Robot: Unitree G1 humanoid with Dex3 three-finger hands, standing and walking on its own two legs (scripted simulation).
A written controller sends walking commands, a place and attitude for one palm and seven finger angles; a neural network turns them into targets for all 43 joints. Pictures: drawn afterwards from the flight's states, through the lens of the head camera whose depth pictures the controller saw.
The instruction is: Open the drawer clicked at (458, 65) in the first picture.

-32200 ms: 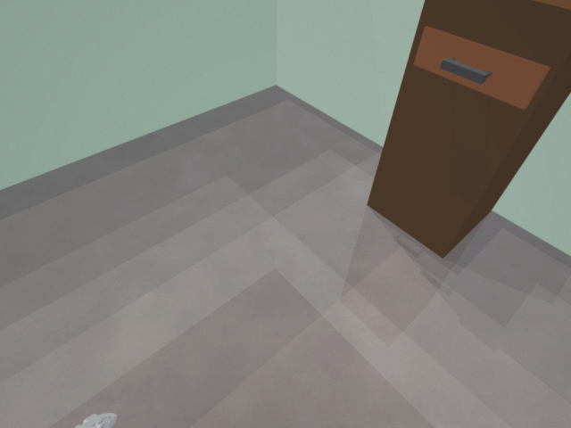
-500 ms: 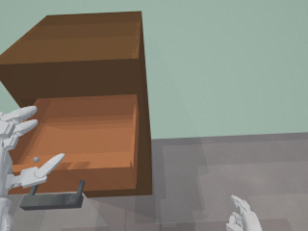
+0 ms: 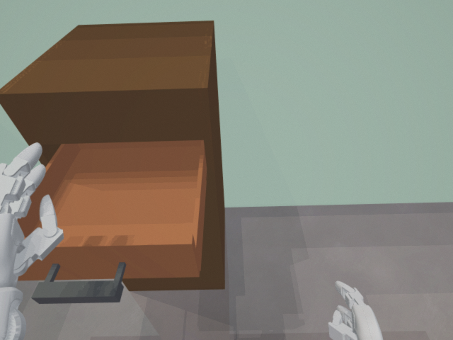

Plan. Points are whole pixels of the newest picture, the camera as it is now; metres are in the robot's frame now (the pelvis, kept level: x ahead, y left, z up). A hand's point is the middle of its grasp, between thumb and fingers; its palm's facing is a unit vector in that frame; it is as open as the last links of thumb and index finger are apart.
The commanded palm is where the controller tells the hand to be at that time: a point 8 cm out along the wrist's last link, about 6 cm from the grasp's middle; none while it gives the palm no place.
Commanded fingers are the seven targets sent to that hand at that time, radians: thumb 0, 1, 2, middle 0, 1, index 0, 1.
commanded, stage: step back with the hand held close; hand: left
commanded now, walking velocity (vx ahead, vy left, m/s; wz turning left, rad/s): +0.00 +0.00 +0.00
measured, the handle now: (83, 279) +0.20 +0.29 +0.01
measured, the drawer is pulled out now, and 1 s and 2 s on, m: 0.27 0.27 0.27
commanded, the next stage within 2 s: stop stepping back and stand still in 1.08 s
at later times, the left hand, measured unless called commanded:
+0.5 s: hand (19, 258) +0.15 +0.27 +0.18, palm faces +0.32 -0.79 -0.52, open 7.4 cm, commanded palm +0.08 +0.32 +0.20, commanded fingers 0.00 0.90 0.90 -0.20 -0.30 -0.20 -0.30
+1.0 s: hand out of the picture +0.06 +0.29 +0.18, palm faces +0.41 -0.78 -0.48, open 7.4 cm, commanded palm -0.03 +0.33 +0.20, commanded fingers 0.00 0.90 0.90 -0.20 -0.30 -0.20 -0.30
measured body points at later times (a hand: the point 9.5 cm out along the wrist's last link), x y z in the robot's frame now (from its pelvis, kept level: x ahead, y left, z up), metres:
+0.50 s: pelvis -0.05 +0.04 -0.01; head -0.02 +0.05 +0.44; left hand +0.13 +0.31 +0.21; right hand +0.13 -0.21 -0.08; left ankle +0.01 +0.13 -0.75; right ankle -0.04 -0.09 -0.75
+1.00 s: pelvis -0.15 +0.04 -0.01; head -0.10 +0.06 +0.43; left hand +0.03 +0.33 +0.21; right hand +0.04 -0.19 -0.09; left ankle -0.15 +0.15 -0.75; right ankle -0.12 -0.08 -0.73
